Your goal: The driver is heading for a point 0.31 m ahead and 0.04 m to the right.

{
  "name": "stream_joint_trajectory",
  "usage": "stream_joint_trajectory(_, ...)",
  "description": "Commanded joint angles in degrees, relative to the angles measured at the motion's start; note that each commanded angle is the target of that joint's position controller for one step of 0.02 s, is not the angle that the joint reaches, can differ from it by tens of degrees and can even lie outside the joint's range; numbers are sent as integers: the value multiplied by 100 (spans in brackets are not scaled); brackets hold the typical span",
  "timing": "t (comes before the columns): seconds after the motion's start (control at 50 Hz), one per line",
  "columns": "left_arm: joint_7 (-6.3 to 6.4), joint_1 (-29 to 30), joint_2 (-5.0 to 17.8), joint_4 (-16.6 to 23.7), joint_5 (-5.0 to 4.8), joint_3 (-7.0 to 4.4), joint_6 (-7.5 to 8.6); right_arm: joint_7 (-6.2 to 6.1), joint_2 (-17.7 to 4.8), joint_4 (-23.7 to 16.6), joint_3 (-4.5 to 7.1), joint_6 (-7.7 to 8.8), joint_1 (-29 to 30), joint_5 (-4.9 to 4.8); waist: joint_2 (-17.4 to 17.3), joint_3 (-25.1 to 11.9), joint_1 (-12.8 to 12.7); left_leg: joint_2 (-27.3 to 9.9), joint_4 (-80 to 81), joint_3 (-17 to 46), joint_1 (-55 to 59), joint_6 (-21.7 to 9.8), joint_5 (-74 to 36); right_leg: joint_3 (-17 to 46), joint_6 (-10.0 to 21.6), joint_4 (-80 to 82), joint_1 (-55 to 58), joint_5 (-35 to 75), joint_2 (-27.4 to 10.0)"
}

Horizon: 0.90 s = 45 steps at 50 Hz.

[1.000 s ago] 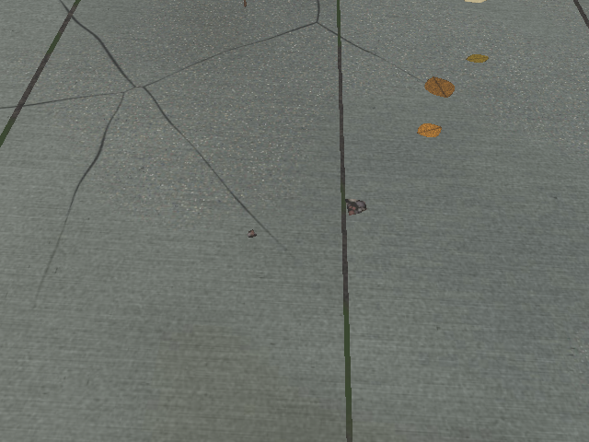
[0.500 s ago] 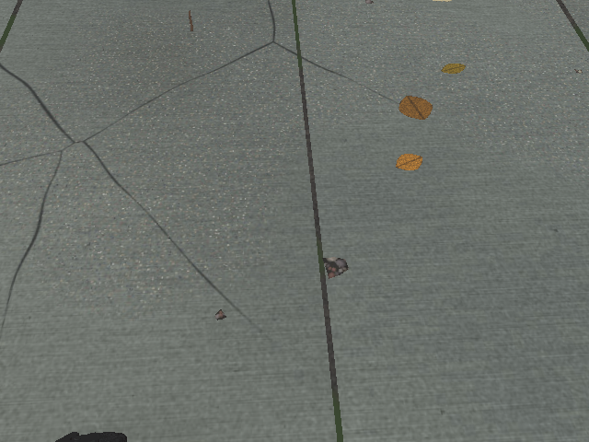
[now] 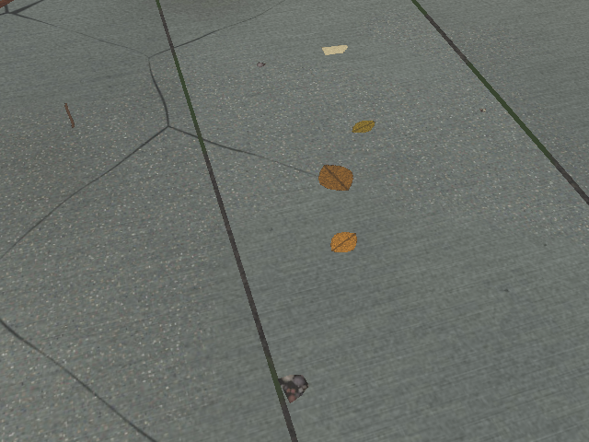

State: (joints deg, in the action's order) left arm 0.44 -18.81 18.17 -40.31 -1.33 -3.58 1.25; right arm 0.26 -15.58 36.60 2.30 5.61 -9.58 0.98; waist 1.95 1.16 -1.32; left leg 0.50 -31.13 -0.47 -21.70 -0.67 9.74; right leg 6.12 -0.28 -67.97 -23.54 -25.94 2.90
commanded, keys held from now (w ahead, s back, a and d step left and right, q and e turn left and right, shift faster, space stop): e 0.22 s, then no key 0.78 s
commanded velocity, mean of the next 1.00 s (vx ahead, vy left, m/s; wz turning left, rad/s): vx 0.09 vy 0.00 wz -0.26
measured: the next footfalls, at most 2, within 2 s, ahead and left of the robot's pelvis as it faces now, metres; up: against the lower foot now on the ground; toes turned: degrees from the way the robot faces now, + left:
right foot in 0.34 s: +0.22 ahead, -0.14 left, +0.00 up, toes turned -12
left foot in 0.66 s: +0.23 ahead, +0.11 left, +0.00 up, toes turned -13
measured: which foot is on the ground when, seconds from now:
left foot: down 0.00-0.34, up 0.36-0.64, down 0.66-1.00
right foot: up 0.00-0.32, down 0.34-1.00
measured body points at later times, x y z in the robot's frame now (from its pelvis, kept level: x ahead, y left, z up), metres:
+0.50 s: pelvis +0.13 -0.03 +0.00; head +0.17 -0.05 +0.45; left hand +0.38 +0.18 -0.07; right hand +0.20 -0.33 -0.12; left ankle +0.12 +0.13 -0.67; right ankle +0.18 -0.14 -0.73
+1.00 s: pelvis +0.18 +0.00 +0.01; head +0.18 +0.00 +0.45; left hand +0.34 +0.23 -0.12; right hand +0.22 -0.26 -0.12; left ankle +0.19 +0.12 -0.73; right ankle +0.18 -0.14 -0.73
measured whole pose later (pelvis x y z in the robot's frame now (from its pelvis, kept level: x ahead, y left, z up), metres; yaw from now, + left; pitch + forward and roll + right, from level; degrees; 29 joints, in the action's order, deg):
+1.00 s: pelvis +0.18 +0.00 +0.01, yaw -14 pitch -1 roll +0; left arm 1.3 -11.7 13.5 -48.7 0.7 -3.1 -0.8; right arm -0.9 -12.7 49.3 0.4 1.2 -12.0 0.8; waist -0.2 1.6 -0.3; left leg -0.5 -30.6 -0.8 -11.3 -0.1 18.0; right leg 2.3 -1.2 -29.2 -16.0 -12.0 0.1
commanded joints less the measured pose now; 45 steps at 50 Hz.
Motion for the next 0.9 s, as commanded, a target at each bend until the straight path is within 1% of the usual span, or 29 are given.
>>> stream_joint_trajectory(0.02, 20, 192, 582, 612, 36, -213, -30, -31, -657, -151, 215, -6, -274, 38, -886, -177, 154, -1656, 1273, 1420, 1393, -960, -2413, 19, -182, -300, -1459, 197, -651)
stream_joint_trajectory(0.06, 19, 235, 355, 646, 16, -165, -130, -41, -718, -26, 255, 1, -162, 0, -1015, -169, 98, -1523, 1427, 827, 1242, -1040, -3016, -209, -291, 169, -1380, 383, -630)
stream_joint_trajectory(0.1, 10, 468, 227, 739, 41, -122, -188, -99, -912, 79, 334, -58, -128, -27, -915, -277, 120, -1628, 1511, 539, 1394, -1122, -3278, -285, -344, 775, -1419, 790, -671)
stream_joint_trajectory(0.14, -56, 611, 166, 759, 65, -94, -196, -160, -987, 148, 364, -148, -52, -65, -821, -454, 156, -1601, 1532, 170, 1478, -1090, -3218, -396, -319, 1438, -1124, 1471, -685)
stream_joint_trajectory(0.2, -180, 974, 174, 842, 65, -104, -181, -197, -1057, 258, 381, -240, 27, -129, -808, -445, 251, -1522, 1479, -311, 1474, -948, -2925, -597, -187, 2336, -641, 2094, -612)
stream_joint_trajectory(0.26, -274, 1283, 262, 1021, 77, -156, -192, -154, -1185, 398, 426, -289, -96, -244, -781, -399, 321, -1631, 1144, -321, 1682, -883, -2829, -681, 12, 2963, -374, 1788, -501)
stream_joint_trajectory(0.3, -287, 1134, 333, 1034, 90, -215, -184, -132, -1239, 438, 443, -315, -29, -341, -741, -462, 158, -1613, 592, -332, 1786, -767, -3024, -798, 224, 3628, 30, 1727, -321)
stream_joint_trajectory(0.32, -252, 806, 450, 941, 110, -286, -162, -127, -1162, 476, 418, -315, -50, -361, -606, -622, -17, -1410, -8, -487, 1647, -597, -3062, -882, 376, 4201, 696, 2232, -133)
stream_joint_trajectory(0.34, -163, 446, 840, 891, 141, -408, -153, -109, -976, 538, 352, -280, -367, -255, -97, -937, -109, -1035, -928, -740, 1114, -241, -2312, -434, 612, 4404, 1716, 4062, -431)
stream_joint_trajectory(0.36, -24, 228, 1381, 1011, 290, -462, -151, -62, -541, 299, 164, -235, -480, 81, 1300, -1460, -17, -380, -2840, -880, -733, 244, 1564, 1577, 1533, 3937, 3361, 7121, -2099)
stream_joint_trajectory(0.38, -17, 318, 984, 1071, 295, -266, -125, -2, -581, 433, 106, -271, -651, 76, 1133, -2329, -37, -209, -3833, 192, -928, 421, 3295, 2316, 2362, 3985, 3418, 7444, -2816)
stream_joint_trajectory(0.4, -87, 507, 672, 1031, 233, -180, -103, 23, -979, 460, 216, -362, -457, -147, 625, -2107, -136, -388, -3978, 408, -1044, 471, 2958, 1798, 2291, 4207, 2986, 6256, -2490)
stream_joint_trajectory(0.42, -121, 759, 545, 948, 171, -143, -74, -9, -955, 437, 218, -424, -202, -218, 430, -1537, -46, -501, -3726, 364, -1220, 446, 2729, 1362, 1896, 4306, 2589, 5322, -2057)
stream_joint_trajectory(0.44, -115, 977, 520, 899, 130, -135, -83, -81, -901, 464, 220, -490, -70, -167, 216, -1182, 15, -558, -3349, 349, -1246, 468, 2446, 1138, 1614, 4448, 2172, 4619, -1812)
stream_joint_trajectory(0.46, -98, 1182, 548, 875, 127, -127, -105, -135, -907, 499, 231, -573, -90, -133, 292, -981, 147, -564, -3032, 306, -870, 522, 2190, 900, 1488, 4574, 1600, 4338, -1641)
stream_joint_trajectory(0.48, -87, 1330, 620, 861, 175, -149, -129, -153, -827, 544, 213, -627, -222, -120, 396, -876, 264, -461, -2761, 199, -480, 579, 1975, 717, 1450, 4684, 1144, 4200, -1504)
stream_joint_trajectory(0.5, -67, 1397, 586, 840, 222, -148, -132, -170, -719, 603, 187, -650, -355, -111, 462, -902, 314, -414, -2458, 158, -203, 608, 1851, 616, 1449, 4739, 973, 4072, -1449)
stream_joint_trajectory(0.54, -39, 1463, 491, 769, 238, -131, -126, -190, -558, 657, 128, -665, -384, -100, 532, -957, 268, -390, -1805, 131, 179, 587, 1568, 515, 1427, 4778, 852, 3612, -1385)
stream_joint_trajectory(0.58, -13, 1410, 444, 654, 247, -107, -136, -185, -547, 646, 113, -670, -265, -101, 596, -958, 171, -377, -1285, 134, 433, 517, 1214, 621, 1406, 4837, 806, 2893, -1433)
stream_joint_trajectory(0.62, -11, 1483, 373, 558, 222, -62, -158, -145, -509, 687, 106, -667, -297, -80, 575, -843, 246, -310, -533, 53, 856, 393, 679, 643, 1242, 4828, 588, 1840, -1344)
stream_joint_trajectory(0.64, -17, 1514, 275, 507, 195, -20, -164, -112, -444, 740, 89, -655, -393, -34, 521, -761, 343, -247, 53, -31, 1236, 289, 230, 590, 1055, 4804, 365, 1178, -1224)
stream_joint_trajectory(0.66, -31, 1273, 100, 366, 204, 40, -148, -85, -469, 734, 75, -643, -388, 60, 347, -647, 330, -351, 477, 124, 1515, 160, -123, 506, 721, 4774, 149, 507, -1016)
stream_joint_trajectory(0.68, -41, 1089, 16, 272, 268, 67, -133, -92, -754, 641, 102, -629, -326, 121, -153, -441, 161, -901, 794, 741, 1501, -59, -327, 255, 387, 4401, -55, -3, -693)
stream_joint_trajectory(0.7, -43, 872, -68, 283, 263, 54, -130, -97, -936, 696, 143, -618, 30, 81, -1125, -253, -224, -1077, 1000, 892, 424, -374, 1029, -265, 130, 4309, 537, 384, -308)
stream_joint_trajectory(0.72, -10, 1144, 108, 221, 298, 29, -145, -70, -593, 586, 59, -567, 269, 104, -1084, -51, -60, -905, 1310, 881, -191, -348, 2035, -278, 7, 4112, 1112, 886, -306)
stream_joint_trajectory(0.74, 15, 1246, 185, 214, 271, -20, -156, -68, -487, 626, 18, -516, 281, 139, -1053, 63, -36, -797, 1377, 787, -355, -179, 2262, -267, 34, 4056, 1259, 1112, -322)
stream_joint_trajectory(0.78, 75, 1144, 194, 88, 271, -40, -193, -81, -526, 702, 15, -418, 182, 69, -918, 144, 3, -645, 1240, 609, -201, 5, 1799, -156, 123, 4111, 1215, 1257, -402)
stream_joint_trajectory(0.82, 76, 1080, 137, -38, 248, -41, -166, -119, -506, 808, 2, -369, -91, 12, -616, 80, 92, -578, 1038, 508, 118, 14, 1361, -109, 160, 4194, 1092, 1384, -438)
stream_joint_trajectory(0.9, 77, 996, 46, -288, 215, -47, -114, -156, -459, 907, -16, -374, -240, -2, -337, -81, 163, -518, 882, 438, 432, -59, 800, -121, 98, 4188, 1136, 1799, -452)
